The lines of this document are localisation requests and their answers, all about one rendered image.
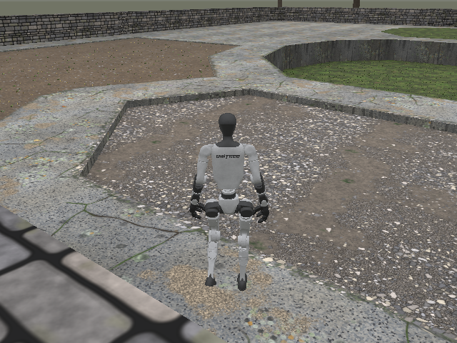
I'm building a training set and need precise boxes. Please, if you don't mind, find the robot left thigh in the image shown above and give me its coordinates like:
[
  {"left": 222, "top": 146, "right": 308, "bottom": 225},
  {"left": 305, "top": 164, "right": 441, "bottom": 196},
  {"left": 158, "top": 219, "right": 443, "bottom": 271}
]
[{"left": 205, "top": 199, "right": 221, "bottom": 242}]

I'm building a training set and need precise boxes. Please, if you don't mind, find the robot left upper arm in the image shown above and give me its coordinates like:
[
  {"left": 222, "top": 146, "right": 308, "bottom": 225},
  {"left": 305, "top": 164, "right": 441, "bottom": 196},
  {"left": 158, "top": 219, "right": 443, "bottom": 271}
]
[{"left": 196, "top": 144, "right": 213, "bottom": 184}]

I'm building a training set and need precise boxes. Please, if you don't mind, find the right robot shin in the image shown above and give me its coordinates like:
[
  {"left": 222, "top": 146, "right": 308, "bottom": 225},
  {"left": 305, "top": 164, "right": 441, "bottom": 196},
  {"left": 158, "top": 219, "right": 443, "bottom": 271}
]
[{"left": 238, "top": 236, "right": 249, "bottom": 281}]

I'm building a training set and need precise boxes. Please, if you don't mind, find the robot right forearm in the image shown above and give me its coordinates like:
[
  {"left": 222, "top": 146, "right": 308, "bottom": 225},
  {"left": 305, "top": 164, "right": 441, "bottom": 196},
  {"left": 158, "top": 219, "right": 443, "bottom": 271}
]
[{"left": 254, "top": 173, "right": 268, "bottom": 207}]

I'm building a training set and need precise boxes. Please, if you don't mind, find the right robot hand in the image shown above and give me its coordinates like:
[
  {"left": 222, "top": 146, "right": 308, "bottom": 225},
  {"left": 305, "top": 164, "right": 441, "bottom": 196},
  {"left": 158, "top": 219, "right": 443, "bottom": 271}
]
[{"left": 253, "top": 204, "right": 269, "bottom": 223}]

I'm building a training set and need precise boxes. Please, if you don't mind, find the left robot hand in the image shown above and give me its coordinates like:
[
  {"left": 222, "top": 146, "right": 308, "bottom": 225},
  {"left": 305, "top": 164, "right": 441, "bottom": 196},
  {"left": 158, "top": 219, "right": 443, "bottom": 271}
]
[{"left": 189, "top": 203, "right": 205, "bottom": 219}]

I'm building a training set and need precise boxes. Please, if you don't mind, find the robot left forearm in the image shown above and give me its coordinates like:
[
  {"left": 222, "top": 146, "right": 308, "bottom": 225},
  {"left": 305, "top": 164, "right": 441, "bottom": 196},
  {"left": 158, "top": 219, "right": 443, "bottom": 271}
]
[{"left": 191, "top": 174, "right": 203, "bottom": 205}]

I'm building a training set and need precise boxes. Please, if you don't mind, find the robot right upper arm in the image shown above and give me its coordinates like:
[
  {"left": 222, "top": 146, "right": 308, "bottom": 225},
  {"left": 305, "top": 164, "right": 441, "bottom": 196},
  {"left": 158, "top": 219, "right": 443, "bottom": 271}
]
[{"left": 243, "top": 144, "right": 262, "bottom": 184}]

